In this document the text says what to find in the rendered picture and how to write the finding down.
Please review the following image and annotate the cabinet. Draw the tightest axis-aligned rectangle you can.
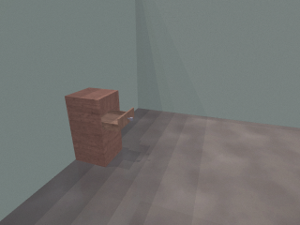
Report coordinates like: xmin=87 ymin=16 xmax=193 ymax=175
xmin=65 ymin=87 xmax=123 ymax=168

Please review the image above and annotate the drawer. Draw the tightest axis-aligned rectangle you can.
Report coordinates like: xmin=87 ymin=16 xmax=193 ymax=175
xmin=101 ymin=107 xmax=135 ymax=132

